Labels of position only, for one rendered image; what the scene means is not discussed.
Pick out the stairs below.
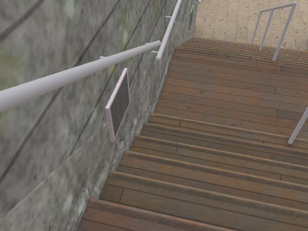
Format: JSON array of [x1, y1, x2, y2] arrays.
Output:
[[76, 113, 308, 231], [177, 37, 308, 65]]

